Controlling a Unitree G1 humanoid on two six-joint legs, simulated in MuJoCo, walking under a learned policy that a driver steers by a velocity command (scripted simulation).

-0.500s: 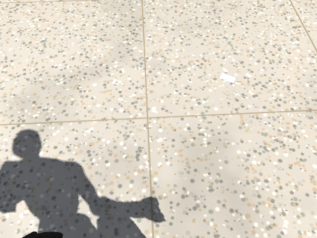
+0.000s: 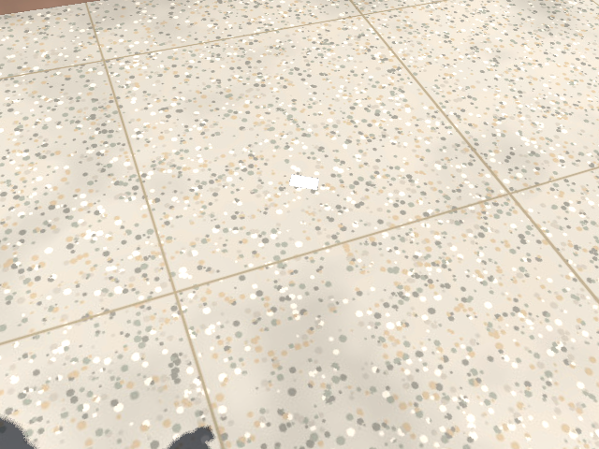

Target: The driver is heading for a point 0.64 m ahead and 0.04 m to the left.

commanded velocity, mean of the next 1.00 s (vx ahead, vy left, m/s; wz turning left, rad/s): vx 0.40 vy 0.00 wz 0.05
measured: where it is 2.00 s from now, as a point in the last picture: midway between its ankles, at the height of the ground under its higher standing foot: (316, 379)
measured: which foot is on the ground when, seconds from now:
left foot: down 0.00-0.24, up 0.26-0.70, down 0.72-1.00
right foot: up 0.00-0.22, down 0.24-0.74, up 0.76-1.00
